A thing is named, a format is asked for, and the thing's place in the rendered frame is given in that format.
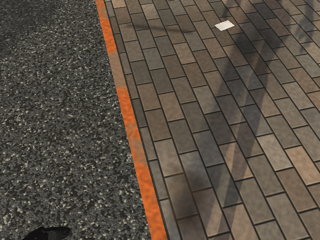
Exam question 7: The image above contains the robot left hand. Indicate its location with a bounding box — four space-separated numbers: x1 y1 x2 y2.
22 226 71 240

